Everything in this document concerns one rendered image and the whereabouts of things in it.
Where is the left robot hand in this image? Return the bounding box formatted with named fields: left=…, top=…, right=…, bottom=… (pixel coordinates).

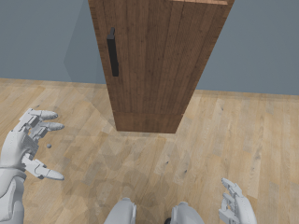
left=0, top=108, right=64, bottom=181

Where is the cupboard door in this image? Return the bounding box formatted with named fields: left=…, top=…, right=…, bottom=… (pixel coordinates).
left=93, top=0, right=228, bottom=115

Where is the left robot thigh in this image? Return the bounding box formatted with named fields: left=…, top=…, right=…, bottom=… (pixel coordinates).
left=104, top=201, right=137, bottom=224

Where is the handle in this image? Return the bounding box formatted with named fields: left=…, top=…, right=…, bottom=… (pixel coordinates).
left=107, top=27, right=119, bottom=77

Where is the robot left forearm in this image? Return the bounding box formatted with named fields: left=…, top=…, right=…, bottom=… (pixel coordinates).
left=0, top=167, right=27, bottom=224

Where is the right robot hand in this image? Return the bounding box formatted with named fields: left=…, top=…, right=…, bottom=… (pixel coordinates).
left=219, top=177, right=257, bottom=224

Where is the robot left shin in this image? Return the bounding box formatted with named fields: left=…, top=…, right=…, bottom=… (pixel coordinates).
left=122, top=198, right=131, bottom=202

